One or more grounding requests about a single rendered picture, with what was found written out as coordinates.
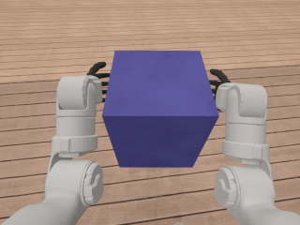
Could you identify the left robot forearm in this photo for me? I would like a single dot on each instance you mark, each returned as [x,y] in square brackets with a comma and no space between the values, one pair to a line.
[76,108]

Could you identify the carton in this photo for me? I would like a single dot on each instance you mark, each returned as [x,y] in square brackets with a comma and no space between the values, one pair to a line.
[159,108]

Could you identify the right robot forearm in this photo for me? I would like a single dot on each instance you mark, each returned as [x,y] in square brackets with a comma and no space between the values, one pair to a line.
[245,107]

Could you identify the right robot upper arm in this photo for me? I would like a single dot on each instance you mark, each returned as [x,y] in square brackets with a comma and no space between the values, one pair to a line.
[248,194]

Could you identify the right robot hand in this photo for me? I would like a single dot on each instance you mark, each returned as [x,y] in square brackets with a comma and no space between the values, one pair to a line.
[222,77]

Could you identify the left robot hand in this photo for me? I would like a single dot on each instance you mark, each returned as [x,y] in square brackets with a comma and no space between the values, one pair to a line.
[92,72]

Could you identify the left robot upper arm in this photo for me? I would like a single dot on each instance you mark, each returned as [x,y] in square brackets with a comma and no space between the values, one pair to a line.
[71,187]

